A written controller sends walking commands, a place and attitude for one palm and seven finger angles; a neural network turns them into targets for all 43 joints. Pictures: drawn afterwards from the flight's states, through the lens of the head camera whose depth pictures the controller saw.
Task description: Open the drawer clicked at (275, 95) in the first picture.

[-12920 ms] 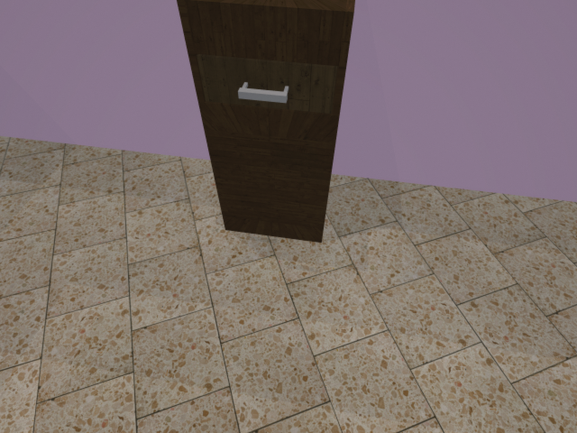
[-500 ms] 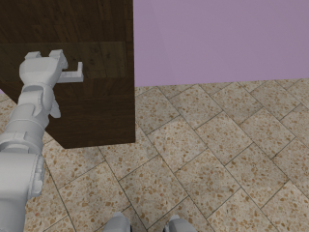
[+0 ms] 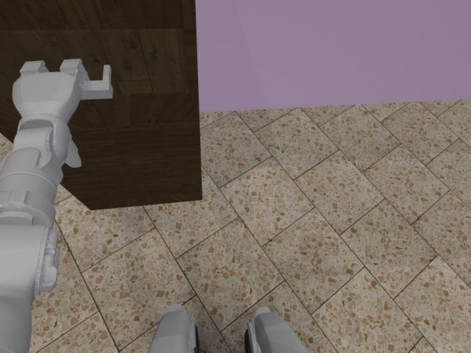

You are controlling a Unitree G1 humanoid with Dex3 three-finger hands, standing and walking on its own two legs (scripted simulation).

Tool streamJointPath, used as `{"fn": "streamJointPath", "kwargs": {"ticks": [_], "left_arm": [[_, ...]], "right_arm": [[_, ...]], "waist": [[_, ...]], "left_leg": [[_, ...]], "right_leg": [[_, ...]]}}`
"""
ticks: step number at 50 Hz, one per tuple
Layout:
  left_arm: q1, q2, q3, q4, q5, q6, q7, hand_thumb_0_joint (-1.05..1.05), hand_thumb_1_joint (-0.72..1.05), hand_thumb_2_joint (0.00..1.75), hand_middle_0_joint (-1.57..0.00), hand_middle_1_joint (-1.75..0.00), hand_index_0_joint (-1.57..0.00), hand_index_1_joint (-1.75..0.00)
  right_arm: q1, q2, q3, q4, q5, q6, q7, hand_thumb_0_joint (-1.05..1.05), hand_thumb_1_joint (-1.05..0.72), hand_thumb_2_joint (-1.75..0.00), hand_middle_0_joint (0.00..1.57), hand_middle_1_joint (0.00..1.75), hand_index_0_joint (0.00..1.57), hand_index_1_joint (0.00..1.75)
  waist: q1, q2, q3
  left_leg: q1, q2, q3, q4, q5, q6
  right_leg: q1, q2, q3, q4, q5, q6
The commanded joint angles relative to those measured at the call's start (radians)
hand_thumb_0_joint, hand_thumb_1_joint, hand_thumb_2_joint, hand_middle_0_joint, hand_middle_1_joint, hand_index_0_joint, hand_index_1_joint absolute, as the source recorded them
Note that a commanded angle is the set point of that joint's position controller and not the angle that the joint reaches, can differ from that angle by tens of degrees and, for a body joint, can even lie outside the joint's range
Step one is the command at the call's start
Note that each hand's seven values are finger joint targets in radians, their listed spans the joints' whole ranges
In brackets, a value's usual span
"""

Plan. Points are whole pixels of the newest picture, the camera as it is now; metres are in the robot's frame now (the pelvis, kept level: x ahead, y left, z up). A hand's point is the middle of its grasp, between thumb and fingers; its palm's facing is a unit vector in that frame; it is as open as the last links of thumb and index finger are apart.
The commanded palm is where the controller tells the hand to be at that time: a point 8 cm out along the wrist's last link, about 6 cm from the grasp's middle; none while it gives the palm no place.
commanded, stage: lower the fingers behind the handle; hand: left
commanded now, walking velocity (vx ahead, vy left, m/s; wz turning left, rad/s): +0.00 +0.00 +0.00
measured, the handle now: (69, 81) +0.57 +0.25 +0.04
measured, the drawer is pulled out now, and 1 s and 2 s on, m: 0.00 0.00 0.06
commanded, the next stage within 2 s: close the thumb around the handle in 0.34 s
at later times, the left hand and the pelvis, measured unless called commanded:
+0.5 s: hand (68, 115) +0.52 +0.25 +0.02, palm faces -0.06 -0.03 -1.00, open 13.8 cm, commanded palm +0.51 +0.23 +0.07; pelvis +0.00 +0.00 +0.00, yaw +0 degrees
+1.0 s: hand (69, 113) +0.52 +0.25 +0.02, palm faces -0.08 -0.03 -1.00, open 6.4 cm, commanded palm +0.51 +0.24 +0.07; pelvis +0.01 +0.00 +0.01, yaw +0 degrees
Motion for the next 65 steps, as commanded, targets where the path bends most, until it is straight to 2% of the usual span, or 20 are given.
{"fn": "streamJointPath", "kwargs": {"ticks": [1, 4, 6, 10, 11, 16, 22, 24, 29, 33, 36, 37, 40, 43, 47, 51, 54, 57, 62, 65], "left_arm": [[-0.451, 0.232, 0.031, -0.148, -0.018, 0.068, 0.030, 0.00, -0.50, 0.30, -0.30, -1.20, -0.30, -1.20], [-0.464, 0.271, 0.043, -0.127, -0.026, 0.093, 0.000, 0.00, -0.50, 0.30, -0.30, -1.20, -0.30, -1.20], [-0.457, 0.248, 0.019, -0.127, -0.023, 0.092, -0.020, 0.00, -0.50, 0.30, -0.30, -1.20, -0.30, -1.20], [-0.434, 0.280, 0.040, -0.143, -0.022, 0.049, -0.055, 0.00, -0.50, 0.30, -0.30, -1.20, -0.30, -1.20], [-0.410, 0.247, 0.021, -0.137, -0.024, 0.041, -0.061, 0.00, -0.50, 0.30, -0.30, -1.20, -0.30, -1.20], [-0.387, 0.213, 0.017, -0.157, -0.029, -0.011, -0.044, 0.00, -0.50, 0.30, -0.30, -1.20, -0.30, -1.20], [-0.416, 0.218, 0.037, -0.185, -0.017, 0.000, 0.014, 0.00, -0.50, 0.30, -0.30, -1.20, -0.30, -1.20], [-0.437, 0.192, 0.024, -0.173, -0.020, 0.020, 0.023, 0.00, -0.39, 0.35, -0.31, -1.21, -0.31, -1.21], [-0.454, 0.179, 0.009, -0.173, -0.022, 0.068, 0.023, 0.00, -0.11, 0.47, -0.33, -1.24, -0.33, -1.24], [-0.448, 0.207, 0.014, -0.157, -0.022, 0.085, 0.002, 0.00, 0.12, 0.56, -0.34, -1.27, -0.34, -1.27], [-0.408, 0.226, 0.024, -0.140, -0.027, 0.077, -0.021, 0.00, 0.28, 0.64, -0.36, -1.28, -0.36, -1.28], [-0.417, 0.209, 0.009, -0.143, -0.025, 0.068, -0.026, 0.00, 0.34, 0.66, -0.36, -1.29, -0.36, -1.29], [-0.379, 0.249, 0.044, -0.159, -0.023, 0.039, -0.034, 0.00, 0.51, 0.73, -0.37, -1.31, -0.37, -1.31], [-0.362, 0.216, 0.026, -0.164, -0.027, 0.015, -0.033, 0.00, 0.68, 0.80, -0.38, -1.33, -0.38, -1.33], [-0.357, 0.243, 0.050, -0.162, -0.032, 0.002, -0.016, 0.00, 0.90, 0.90, -0.40, -1.35, -0.40, -1.35], [-0.368, 0.257, 0.056, -0.146, -0.029, 0.015, 0.001, 0.00, 0.90, 0.90, -0.40, -1.35, -0.40, -1.35], [-0.351, 0.274, 0.076, -0.153, -0.030, 0.029, 0.006, 0.00, 0.90, 0.90, -0.40, -1.35, -0.40, -1.35], [-0.388, 0.269, 0.064, -0.154, -0.033, 0.041, 0.008, 0.00, 0.90, 0.90, -0.40, -1.35, -0.40, -1.35], [-0.383, 0.253, 0.058, -0.186, -0.038, 0.039, -0.004, 0.00, 0.90, 0.90, -0.40, -1.35, -0.40, -1.35], [-0.280, 0.226, 0.061, -0.179, -0.046, 0.032, -0.013, 0.00, 0.90, 0.90, -0.40, -1.35, -0.40, -1.35]], "right_arm": [[0.194, -0.186, -0.061, -0.024, -0.001, -0.002, -0.013, 0.00, -0.90, -0.90, 0.20, 0.30, 0.20, 0.30], [0.191, -0.192, -0.049, -0.023, 0.005, 0.003, -0.019, 0.00, -0.90, -0.90, 0.20, 0.30, 0.20, 0.30], [0.189, -0.185, -0.048, -0.030, 0.008, 0.001, -0.025, 0.00, -0.90, -0.90, 0.20, 0.30, 0.20, 0.30], [0.183, -0.182, -0.041, -0.041, 0.009, -0.003, -0.035, 0.00, -0.90, -0.90, 0.20, 0.30, 0.20, 0.30], [0.179, -0.177, -0.041, -0.044, 0.008, -0.005, -0.036, 0.00, -0.90, -0.90, 0.20, 0.30, 0.20, 0.30], [0.176, -0.171, -0.046, -0.045, 0.005, -0.013, -0.034, 0.00, -0.90, -0.90, 0.20, 0.30, 0.20, 0.30], [0.188, -0.176, -0.059, -0.035, -0.001, -0.014, -0.022, 0.00, -0.90, -0.90, 0.20, 0.30, 0.20, 0.30], [0.192, -0.177, -0.063, -0.025, -0.003, -0.013, -0.017, 0.00, -0.90, -0.90, 0.20, 0.30, 0.20, 0.30], [0.194, -0.177, -0.062, -0.021, -0.001, -0.005, -0.013, 0.00, -0.90, -0.90, 0.20, 0.30, 0.20, 0.30], [0.191, -0.179, -0.055, -0.023, 0.002, 0.000, -0.020, 0.00, -0.90, -0.90, 0.20, 0.30, 0.20, 0.30], [0.183, -0.179, -0.048, -0.029, 0.005, 0.002, -0.024, 0.00, -0.90, -0.90, 0.20, 0.30, 0.20, 0.30], [0.183, -0.175, -0.048, -0.035, 0.008, 0.001, -0.026, 0.00, -0.90, -0.90, 0.20, 0.30, 0.20, 0.30], [0.177, -0.175, -0.046, -0.042, 0.006, -0.001, -0.029, 0.00, -0.90, -0.90, 0.20, 0.30, 0.20, 0.30], [0.175, -0.172, -0.050, -0.042, 0.005, -0.005, -0.029, 0.00, -0.90, -0.90, 0.20, 0.30, 0.20, 0.30], [0.176, -0.176, -0.051, -0.042, 0.006, -0.005, -0.028, 0.00, -0.90, -0.90, 0.20, 0.30, 0.20, 0.30], [0.179, -0.181, -0.052, -0.035, 0.006, -0.003, -0.025, 0.00, -0.90, -0.90, 0.20, 0.30, 0.20, 0.30], [0.180, -0.185, -0.053, -0.035, 0.003, 0.002, -0.019, 0.00, -0.90, -0.90, 0.20, 0.30, 0.20, 0.30], [0.183, -0.185, -0.052, -0.039, 0.008, 0.004, -0.020, 0.00, -0.90, -0.90, 0.20, 0.30, 0.20, 0.30], [0.180, -0.182, -0.056, -0.041, 0.007, 0.006, -0.021, 0.00, -0.90, -0.90, 0.20, 0.30, 0.20, 0.30], [0.168, -0.177, -0.055, -0.053, 0.007, 0.010, -0.016, 0.00, -0.90, -0.90, 0.20, 0.30, 0.20, 0.30]], "waist": [[-0.030, 0.120, -0.521], [-0.033, 0.099, -0.493], [-0.035, 0.106, -0.483], [-0.029, 0.096, -0.468], [-0.025, 0.102, -0.455], [-0.024, 0.101, -0.413], [-0.017, 0.131, -0.495], [-0.031, 0.116, -0.492], [-0.031, 0.128, -0.511], [-0.029, 0.121, -0.487], [-0.020, 0.101, -0.458], [-0.032, 0.083, -0.455], [-0.008, 0.102, -0.469], [-0.011, 0.096, -0.444], [-0.015, 0.064, -0.455], [-0.012, 0.078, -0.453], [0.003, 0.085, -0.497], [-0.017, 0.074, -0.481], [-0.006, 0.103, -0.515], [0.021, 0.099, -0.499]], "left_leg": [[0.590, -0.009, -0.011, -0.092, 0.430, 0.010], [0.575, -0.009, -0.013, -0.110, 0.402, 0.013], [0.585, -0.010, -0.010, -0.117, 0.397, 0.016], [0.566, -0.009, -0.008, -0.114, 0.400, 0.020], [0.562, -0.011, -0.006, -0.113, 0.394, 0.019], [0.545, -0.007, -0.010, -0.109, 0.382, 0.016], [0.594, -0.004, -0.021, -0.092, 0.451, 0.006], [0.608, 0.000, -0.025, -0.090, 0.466, 0.005], [0.637, -0.002, -0.022, -0.102, 0.475, 0.005], [0.618, -0.006, -0.013, -0.115, 0.446, 0.010], [0.588, -0.009, -0.004, -0.120, 0.440, 0.014], [0.575, -0.010, -0.005, -0.121, 0.426, 0.017], [0.573, -0.012, 0.002, -0.116, 0.440, 0.017], [0.557, -0.011, 0.004, -0.113, 0.428, 0.016], [0.529, -0.012, 0.008, -0.101, 0.427, 0.020], [0.520, -0.014, 0.009, -0.100, 0.420, 0.018], [0.545, -0.014, 0.008, -0.096, 0.460, 0.015], [0.541, -0.012, 0.008, -0.101, 0.450, 0.016], [0.599, -0.008, 0.002, -0.110, 0.484, 0.011], [0.606, -0.009, 0.009, -0.119, 0.500, 0.010]], "right_leg": [[0.086, 0.029, -0.048, -0.137, 0.313, -0.044], [0.106, 0.029, -0.047, -0.149, 0.302, -0.043], [0.109, 0.029, -0.047, -0.159, 0.298, -0.043], [0.116, 0.027, -0.039, -0.157, 0.311, -0.042], [0.112, 0.028, -0.039, -0.158, 0.305, -0.044], [0.074, 0.028, -0.044, -0.149, 0.279, -0.048], [0.057, 0.028, -0.049, -0.126, 0.305, -0.049], [0.048, 0.028, -0.054, -0.128, 0.308, -0.048], [0.070, 0.029, -0.054, -0.143, 0.318, -0.048], [0.101, 0.028, -0.049, -0.159, 0.320, -0.046], [0.132, 0.028, -0.043, -0.163, 0.340, -0.045], [0.130, 0.027, -0.042, -0.166, 0.333, -0.042], [0.147, 0.027, -0.035, -0.156, 0.353, -0.045], [0.135, 0.026, -0.037, -0.156, 0.346, -0.046], [0.145, 0.024, -0.031, -0.147, 0.364, -0.041], [0.140, 0.023, -0.032, -0.140, 0.361, -0.043], [0.155, 0.025, -0.033, -0.132, 0.384, -0.045], [0.153, 0.023, -0.035, -0.141, 0.384, -0.039], [0.154, 0.025, -0.040, -0.145, 0.384, -0.040], [0.175, 0.028, -0.040, -0.152, 0.393, -0.043]]}}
